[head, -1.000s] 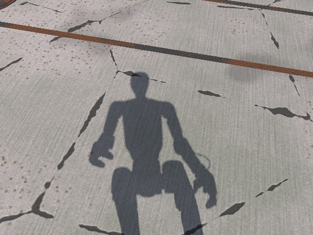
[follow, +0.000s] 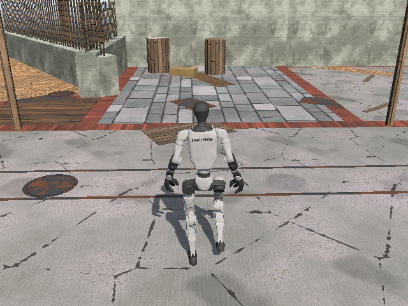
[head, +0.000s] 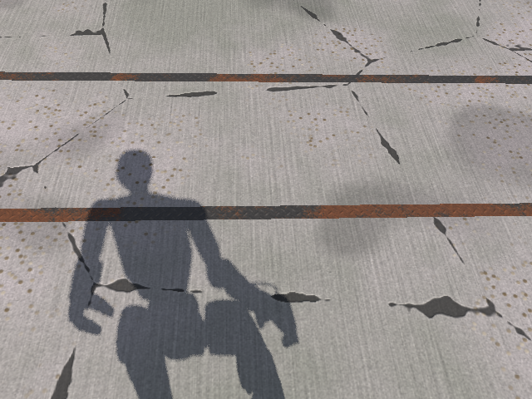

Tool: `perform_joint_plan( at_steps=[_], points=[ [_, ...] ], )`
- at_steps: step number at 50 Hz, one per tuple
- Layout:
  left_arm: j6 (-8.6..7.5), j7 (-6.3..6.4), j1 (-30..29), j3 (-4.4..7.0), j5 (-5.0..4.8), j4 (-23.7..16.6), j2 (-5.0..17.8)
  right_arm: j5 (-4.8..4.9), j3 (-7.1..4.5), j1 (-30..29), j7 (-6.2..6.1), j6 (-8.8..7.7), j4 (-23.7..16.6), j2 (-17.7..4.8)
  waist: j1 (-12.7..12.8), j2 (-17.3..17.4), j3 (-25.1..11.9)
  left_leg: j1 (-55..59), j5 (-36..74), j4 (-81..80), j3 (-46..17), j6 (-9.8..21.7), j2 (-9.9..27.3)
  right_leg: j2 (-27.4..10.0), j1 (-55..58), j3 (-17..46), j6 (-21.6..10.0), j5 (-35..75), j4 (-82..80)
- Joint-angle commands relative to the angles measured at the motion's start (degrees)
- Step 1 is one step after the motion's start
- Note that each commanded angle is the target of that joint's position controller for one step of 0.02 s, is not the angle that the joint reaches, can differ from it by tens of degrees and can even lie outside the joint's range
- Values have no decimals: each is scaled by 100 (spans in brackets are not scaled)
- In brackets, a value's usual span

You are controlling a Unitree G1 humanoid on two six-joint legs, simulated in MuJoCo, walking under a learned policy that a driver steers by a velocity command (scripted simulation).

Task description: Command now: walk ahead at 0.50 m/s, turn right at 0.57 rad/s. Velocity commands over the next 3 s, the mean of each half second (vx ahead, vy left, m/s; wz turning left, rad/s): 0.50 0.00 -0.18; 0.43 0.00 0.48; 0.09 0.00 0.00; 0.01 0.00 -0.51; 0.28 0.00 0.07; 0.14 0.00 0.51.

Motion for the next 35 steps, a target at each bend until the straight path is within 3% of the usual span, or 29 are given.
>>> perform_joint_plan(
  at_steps=[1,5,7,10,12,13,14,15,16,17,18,20,21,25,29,35],
  points=[
    [-7,-89,-256,-36,5,-466,50,13,-137,64,10,-105,-220,-575,61,813,113,381,1567,-930,-827,644,1559,-218,-784,68,97,553,-223],
    [-47,-177,-1022,-155,-18,-731,-97,7,-168,238,17,-80,-79,-649,-97,827,275,384,1789,-901,-153,511,1426,-204,-420,-307,28,1273,-1539],
    [-60,-208,-1381,-194,0,-879,-110,4,-189,463,-2,-55,32,-728,-210,807,365,538,1930,-863,-31,478,1529,-165,-220,-502,-95,1155,-2060],
    [-89,-150,-1528,-216,51,-951,-95,-10,-187,810,-17,44,273,-801,-246,829,398,925,2864,-522,70,458,1661,88,220,-705,-357,497,-2649],
    [-155,-46,-983,-167,91,-771,1,-9,-183,897,-18,121,440,-941,70,916,83,1096,4667,405,128,452,1673,450,1142,-816,-592,9,-3009],
    [-234,17,-131,-109,135,-468,94,42,-161,868,-21,164,489,-949,487,783,-385,869,4811,1402,275,375,1515,596,2258,-861,-725,301,-3492],
    [-297,106,837,0,255,-168,407,103,-92,829,-5,156,394,-792,887,548,-1049,-170,3398,2733,253,288,1310,-84,3890,-202,-922,267,-3525],
    [-319,204,1289,151,296,-136,1093,252,95,1133,117,130,34,-43,812,-907,-2018,-2462,-1004,5006,284,-12,375,-2250,5921,2633,-1618,296,-3738],
    [-264,280,1357,194,29,-171,1115,173,-121,751,27,168,96,-709,992,-292,-2183,-2789,-1854,5893,-795,29,28,-2488,5439,3362,-1682,1039,-4231],
    [-272,306,874,119,-39,-96,888,186,-163,355,20,159,-11,-721,737,-39,-1236,-3003,-1375,5825,-1127,96,285,-2143,4681,2181,-1466,1497,-4275],
    [-323,290,541,5,-47,-49,481,184,-111,335,40,130,29,-547,471,25,-591,-2879,-1048,5361,-1018,113,508,-1851,3877,1503,-1205,1725,-4508],
    [-424,286,125,-132,-89,-1,20,12,-133,587,72,289,257,-425,90,-147,-111,-2332,-722,4821,-951,49,672,-1364,2928,637,-764,1668,-4924],
    [-479,284,132,-153,-82,26,-48,-30,-137,721,114,374,352,-332,34,-190,-108,-2114,-606,4799,-926,26,638,-1305,2718,438,-720,1678,-5060],
    [-655,300,399,-89,-118,252,92,-34,-165,187,250,484,209,-150,-26,-79,193,-2709,107,4534,-882,-29,703,-1249,2708,-157,-714,1680,-5484],
    [-656,330,648,-110,-107,428,7,-45,-138,-602,312,470,-44,-90,89,-30,425,-3194,837,3623,-762,-85,721,-1172,2944,-705,-701,1846,-5539],
    [-594,416,1122,-76,-94,719,216,-92,-43,-1626,423,448,-479,-44,335,9,595,-2945,916,2158,-120,195,528,-1370,3659,-1274,-610,2783,-5263]
  ],
)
